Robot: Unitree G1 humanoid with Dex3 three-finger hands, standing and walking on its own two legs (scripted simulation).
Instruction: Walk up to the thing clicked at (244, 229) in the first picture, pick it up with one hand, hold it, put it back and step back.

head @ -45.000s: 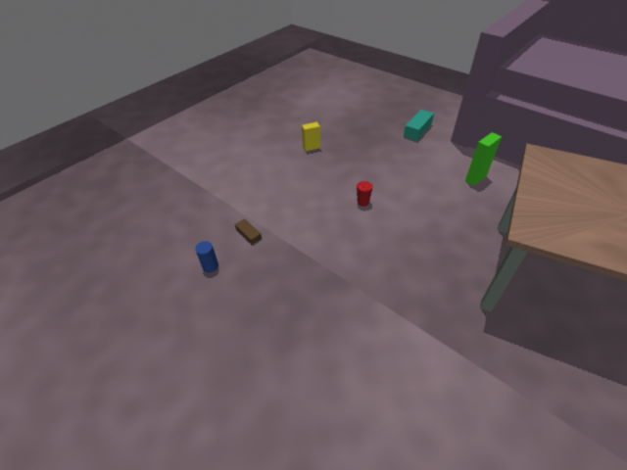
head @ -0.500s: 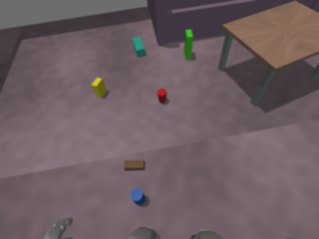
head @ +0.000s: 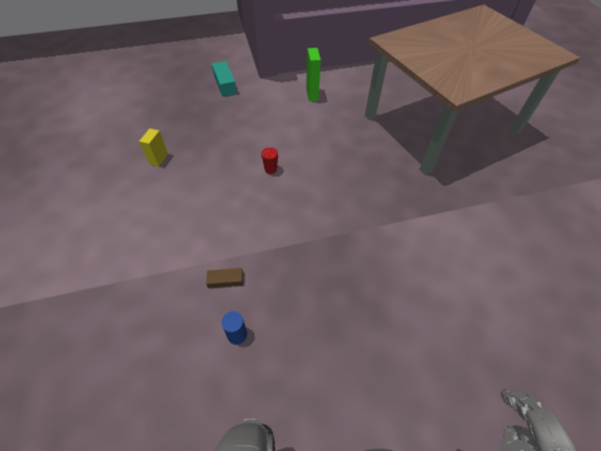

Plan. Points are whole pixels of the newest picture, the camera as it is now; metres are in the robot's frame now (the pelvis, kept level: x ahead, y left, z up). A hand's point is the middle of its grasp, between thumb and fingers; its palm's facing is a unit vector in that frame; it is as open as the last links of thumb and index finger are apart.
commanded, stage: step back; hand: left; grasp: from above
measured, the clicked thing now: (225, 277) +0.72 +0.30 -0.74
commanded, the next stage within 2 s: stand in 1.86 s
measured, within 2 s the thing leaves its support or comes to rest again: neither
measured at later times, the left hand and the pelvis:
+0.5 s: hand out of the picture -0.05 +0.26 -0.14, palm faces +0.08 -0.92 -0.38, open 7.3 cm; pelvis -0.17 -0.02 +0.00, yaw +6 degrees
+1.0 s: hand out of the picture -0.29 +0.23 -0.13, palm faces +0.11 -0.90 -0.42, open 7.4 cm; pelvis -0.31 -0.05 +0.00, yaw +6 degrees
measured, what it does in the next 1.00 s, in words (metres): walks backwards: right foot, then left foot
